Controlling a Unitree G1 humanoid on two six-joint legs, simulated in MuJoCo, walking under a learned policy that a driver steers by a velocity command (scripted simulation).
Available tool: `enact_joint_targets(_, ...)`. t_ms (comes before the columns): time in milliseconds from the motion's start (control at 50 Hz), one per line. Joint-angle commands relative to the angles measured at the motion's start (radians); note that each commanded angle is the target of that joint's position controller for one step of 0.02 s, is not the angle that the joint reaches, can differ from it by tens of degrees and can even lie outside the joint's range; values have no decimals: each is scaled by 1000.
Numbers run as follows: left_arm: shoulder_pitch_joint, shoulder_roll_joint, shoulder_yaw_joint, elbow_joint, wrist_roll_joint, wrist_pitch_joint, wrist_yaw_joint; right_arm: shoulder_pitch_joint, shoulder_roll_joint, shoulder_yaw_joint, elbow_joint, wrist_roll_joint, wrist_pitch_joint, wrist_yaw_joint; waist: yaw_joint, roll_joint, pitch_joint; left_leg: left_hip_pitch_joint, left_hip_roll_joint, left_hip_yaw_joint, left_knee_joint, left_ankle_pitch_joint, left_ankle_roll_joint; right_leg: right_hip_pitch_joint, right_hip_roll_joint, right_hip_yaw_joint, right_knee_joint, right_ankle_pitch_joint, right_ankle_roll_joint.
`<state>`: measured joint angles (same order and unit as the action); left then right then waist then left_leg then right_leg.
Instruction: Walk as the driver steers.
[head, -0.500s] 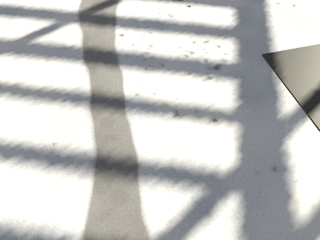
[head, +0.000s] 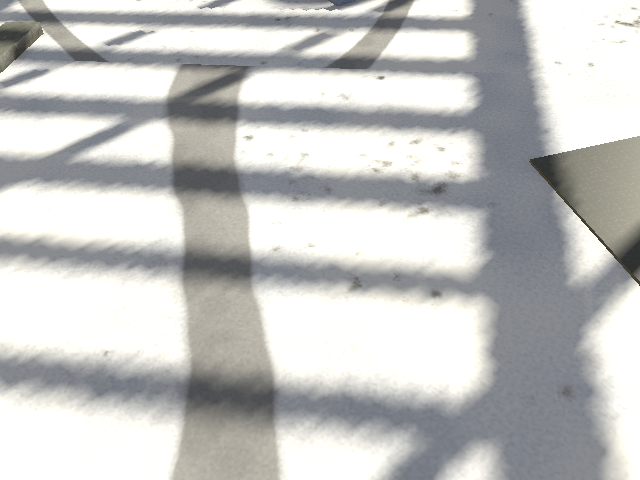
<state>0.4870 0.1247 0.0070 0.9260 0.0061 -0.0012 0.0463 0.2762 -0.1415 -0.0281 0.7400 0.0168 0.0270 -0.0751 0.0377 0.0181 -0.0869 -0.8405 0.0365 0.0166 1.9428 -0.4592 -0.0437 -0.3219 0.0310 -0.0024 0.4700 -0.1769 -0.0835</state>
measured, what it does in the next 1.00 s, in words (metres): goes down: left foot, then right foot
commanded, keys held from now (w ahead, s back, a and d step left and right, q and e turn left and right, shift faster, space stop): w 0.68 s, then w+e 0.32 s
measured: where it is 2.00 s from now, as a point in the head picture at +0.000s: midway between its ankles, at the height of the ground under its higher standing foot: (357, 374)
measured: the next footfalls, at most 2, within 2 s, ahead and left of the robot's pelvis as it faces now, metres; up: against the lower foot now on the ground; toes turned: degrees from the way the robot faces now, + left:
left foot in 0.36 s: +0.11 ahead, +0.24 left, +0.00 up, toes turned +1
right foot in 0.94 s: +0.47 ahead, +0.05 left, +0.00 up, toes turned -3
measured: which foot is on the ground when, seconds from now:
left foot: up 0.00-0.34, down 0.36-0.92, up 0.94-1.00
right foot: down 0.00-0.34, up 0.36-0.92, down 0.94-1.00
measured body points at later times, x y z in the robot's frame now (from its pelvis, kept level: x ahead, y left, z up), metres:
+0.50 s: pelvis +0.08 +0.15 -0.02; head +0.07 +0.18 +0.43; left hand +0.21 +0.39 -0.15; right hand +0.01 -0.09 -0.15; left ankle +0.07 +0.24 -0.74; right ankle +0.15 -0.04 -0.61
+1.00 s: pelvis +0.36 +0.13 -0.02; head +0.40 +0.14 +0.42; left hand +0.61 +0.32 -0.11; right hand +0.26 -0.11 -0.15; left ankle +0.14 +0.26 -0.64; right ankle +0.43 +0.05 -0.74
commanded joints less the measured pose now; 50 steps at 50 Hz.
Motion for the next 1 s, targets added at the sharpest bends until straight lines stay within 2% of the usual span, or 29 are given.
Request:
enact_joint_targets(20,120,129,43,10,-7,-8,11,-77,-6,-1,-96,3,-44,9,6,-105,125,-349,53,-56,-7,62,-3,188,-293,464,-248,-479,-137)
enact_joint_targets(40,127,129,45,18,-5,-9,14,-77,1,2,-98,3,-52,13,4,-106,112,-362,62,-59,-18,80,-6,191,-299,464,-241,-479,-139)
enact_joint_targets(60,101,125,44,9,-2,-16,9,-43,-36,-11,-88,2,-57,17,-16,-84,116,-332,71,-62,-181,217,-12,165,-269,419,-225,-476,-134)
enact_joint_targets(120,88,159,56,5,12,-30,3,-53,-38,-20,-81,4,-69,19,-13,-134,97,-231,77,-50,-260,272,-37,66,-291,432,-255,-466,-161)
enact_joint_targets(140,76,171,61,2,10,-34,3,-51,-39,-20,-79,9,-71,20,-17,-146,101,-216,81,-52,-293,276,-37,54,-294,428,-253,-463,-161)
enact_joint_targets(180,-5,187,69,-30,-5,-31,18,-83,-49,-19,-94,-3,-75,28,-26,-152,94,-86,103,-82,-580,391,-40,9,-285,375,-241,-448,-124)
enact_joint_targets(220,-68,245,86,-67,-20,-17,22,-114,-66,-18,-83,-2,-68,35,-5,-154,95,276,39,-1,-997,385,-46,-172,-228,223,-285,-396,-79)
enact_joint_targets(260,-70,312,103,-58,-27,-16,16,-76,-96,-37,-70,20,-63,42,-27,-239,83,452,-2,46,-1088,271,-34,-182,-260,237,-307,-474,-81)
enact_joint_targets(280,-93,305,102,-59,-26,-15,11,-24,-126,-50,-53,28,-59,40,-51,-249,98,483,9,41,-1141,232,-7,-162,-273,248,-278,-524,-72)
enact_joint_targets(320,-126,225,85,-61,-17,-7,6,132,-146,-67,17,32,-56,36,-108,-196,130,588,11,55,-1255,160,47,-179,-255,241,-128,-584,-40)
enact_joint_targets(340,-147,161,70,-65,-5,-3,0,262,-142,-74,80,30,-61,42,-151,-87,150,670,3,54,-1320,68,55,-238,-186,168,97,-540,-14)
enact_joint_targets(360,-195,58,49,-77,0,-14,-12,430,-136,-69,143,14,-78,54,-209,121,182,816,84,-133,-1322,-93,75,-514,-97,71,592,-437,31)
enact_joint_targets(380,-202,-7,36,-91,-15,-60,-24,549,-185,-60,169,5,-96,70,-203,322,229,908,233,-544,-1443,-53,128,-843,41,150,942,-470,32)
enact_joint_targets(400,-185,6,49,-147,-63,-98,-38,547,-254,-75,179,-16,-117,98,-149,386,217,938,388,-1050,-1853,-292,230,-1009,78,286,1009,-374,2)
enact_joint_targets(420,-295,49,51,-196,-84,-104,-31,441,-263,-75,178,-14,-130,101,-94,283,310,936,442,-1023,-1856,-256,228,-1162,8,275,1055,-249,3)
enact_joint_targets(460,-314,94,51,-170,-21,-69,-13,236,-127,-30,156,-43,-105,102,-46,129,240,722,303,-614,-1697,-178,146,-989,-95,171,1015,-7,28)
enact_joint_targets(500,-239,136,70,-153,-11,-33,-30,127,-72,-1,146,-54,-101,93,23,124,179,492,182,-406,-1675,-41,114,-740,-111,110,971,174,53)
enact_joint_targets(540,-251,109,66,-165,-12,-23,-35,160,-92,5,165,-46,-111,75,23,94,171,428,149,-302,-1704,104,133,-651,-108,84,898,270,62)
enact_joint_targets(620,-465,129,71,-245,-14,-40,-38,322,-127,-1,223,-4,-124,39,-68,94,143,581,145,-189,-1777,347,104,-529,-84,50,529,450,96)
enact_joint_targets(700,-600,112,72,-280,-34,-40,-67,405,-98,1,258,-16,-116,22,-124,120,186,837,163,-146,-1791,409,95,-569,-65,41,297,436,101)
enact_joint_targets(780,-701,83,57,-308,-48,-55,-99,457,-118,-21,276,-22,-104,16,-172,108,248,986,210,-118,-1748,516,116,-625,-45,24,182,319,79)
enact_joint_targets(840,-775,58,42,-341,-47,-77,-126,460,-133,-37,281,-22,-90,15,-192,107,254,1050,219,-73,-1660,760,132,-600,-12,-41,149,158,35)
enact_joint_targets(880,-749,70,44,-345,-36,-88,-138,403,-158,-43,255,-21,-83,14,-143,142,200,998,211,-16,-1544,1185,129,-404,47,-123,115,57,-15)
enact_joint_targets(900,-679,101,56,-333,-28,-87,-139,378,-185,-50,241,-17,-83,13,-91,172,128,972,214,-9,-1440,1415,130,-254,86,-151,127,25,-40)
enact_joint_targets(920,-488,159,81,-285,-28,-83,-131,326,-211,-55,224,-11,-87,14,19,173,30,886,203,-2,-1249,1497,126,3,101,-130,64,93,-84)
enact_joint_targets(940,-260,233,108,-230,-31,-77,-110,237,-239,-61,189,-13,-110,23,139,145,-85,637,174,17,-1003,1333,102,372,18,12,37,222,-146)
enact_joint_targets(960,-105,362,128,-189,-16,-71,-92,305,-115,-20,145,-53,-148,59,82,-168,-287,139,-12,7,-557,282,31,887,-320,546,82,299,-350)
enact_joint_targets(980,-1,305,115,-149,-15,-57,-77,302,-157,-22,159,-24,-197,92,120,-199,-431,13,-71,-190,-427,-103,51,974,-397,837,-85,102,-411)
enact_joint_targets(1000,-67,253,103,-154,-5,-49,-64,153,-213,-47,112,21,-214,94,125,-172,-234,-112,-9,-187,-445,-35,67,865,-331,673,-116,82,-344)
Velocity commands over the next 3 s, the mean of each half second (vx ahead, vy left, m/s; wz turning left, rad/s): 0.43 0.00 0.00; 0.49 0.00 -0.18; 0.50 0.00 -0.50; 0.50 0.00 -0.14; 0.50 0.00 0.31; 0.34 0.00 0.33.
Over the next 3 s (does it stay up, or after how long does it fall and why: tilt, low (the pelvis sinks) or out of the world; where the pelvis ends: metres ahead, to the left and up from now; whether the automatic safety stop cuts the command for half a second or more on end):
stays up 1.36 -0.15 -0.01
